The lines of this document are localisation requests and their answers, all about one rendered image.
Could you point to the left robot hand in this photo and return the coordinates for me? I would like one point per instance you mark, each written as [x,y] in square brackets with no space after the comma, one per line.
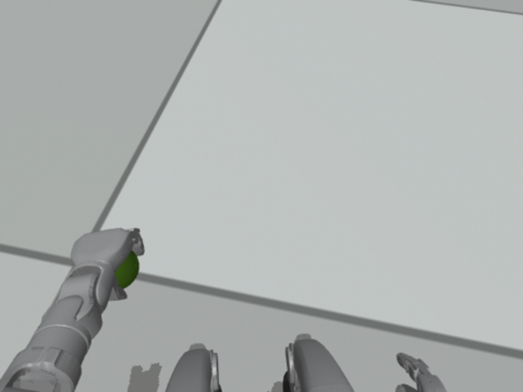
[111,247]

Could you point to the right robot hand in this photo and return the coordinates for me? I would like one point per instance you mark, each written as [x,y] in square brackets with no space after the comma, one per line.
[420,373]

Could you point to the ball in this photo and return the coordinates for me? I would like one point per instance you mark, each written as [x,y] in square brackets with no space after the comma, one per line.
[127,271]

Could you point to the left robot arm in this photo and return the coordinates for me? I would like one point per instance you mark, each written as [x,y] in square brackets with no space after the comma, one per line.
[51,362]

